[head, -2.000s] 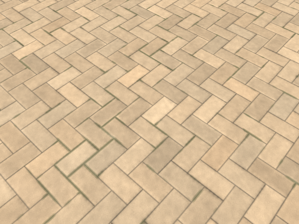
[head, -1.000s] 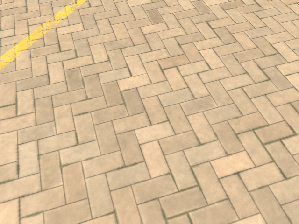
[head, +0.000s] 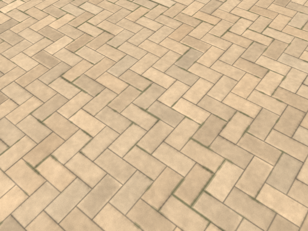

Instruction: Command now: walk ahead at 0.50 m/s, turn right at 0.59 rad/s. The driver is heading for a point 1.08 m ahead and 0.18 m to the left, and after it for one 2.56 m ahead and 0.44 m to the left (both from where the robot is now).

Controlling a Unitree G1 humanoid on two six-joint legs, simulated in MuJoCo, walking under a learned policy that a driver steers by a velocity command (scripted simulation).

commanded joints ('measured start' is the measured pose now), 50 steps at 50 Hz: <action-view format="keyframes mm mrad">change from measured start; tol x32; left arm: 1 61 161 37 -45 4 -12 9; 31 -434 43 -51 -170 28 -4 -26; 37 56 262 25 -45 76 -34 19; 50 -52 58 -12 24 16 -72 21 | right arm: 1 -138 -68 -8 -104 6 -20 5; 10 346 -243 -54 -21 -20 -68 -36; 50 106 -20 -25 73 15 12 31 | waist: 1 24 -98 4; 11 -100 280 -318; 32 -111 39 39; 37 38 -303 -354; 50 -66 -100 37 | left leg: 1 -33 -48 25 -104 61 2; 9 625 -70 2 -366 -62 143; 11 914 317 -747 -556 -273 309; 16 536 109 -251 -626 -48 228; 34 715 98 -49 -458 610 209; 38 57 -136 -7 410 -412 146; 50 -28 -7 26 168 20 93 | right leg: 1 46 -260 219 -41 353 -117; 8 45 -254 186 220 703 -25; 12 -526 -72 52 968 -226 33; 32 -462 -179 -160 289 125 67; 35 -93 -124 -163 159 98 14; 37 439 -599 446 73 -51 -144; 50 -11 -385 -177 -172 275 -21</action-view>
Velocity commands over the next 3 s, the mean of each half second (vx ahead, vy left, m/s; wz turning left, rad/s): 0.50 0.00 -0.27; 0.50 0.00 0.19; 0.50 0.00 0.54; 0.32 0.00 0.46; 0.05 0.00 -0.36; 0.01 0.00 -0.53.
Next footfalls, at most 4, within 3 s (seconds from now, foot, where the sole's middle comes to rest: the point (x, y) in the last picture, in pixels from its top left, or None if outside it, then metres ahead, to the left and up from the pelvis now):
0.18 left None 0.28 0.13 -0.78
0.72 right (200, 215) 0.54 -0.10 -0.78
1.26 left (158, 159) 0.81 0.09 -0.78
1.78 right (167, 105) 1.16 0.06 -0.78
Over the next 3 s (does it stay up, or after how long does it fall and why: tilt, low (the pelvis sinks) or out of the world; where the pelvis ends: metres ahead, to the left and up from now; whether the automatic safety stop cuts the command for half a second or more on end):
stays up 1.01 0.07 0.00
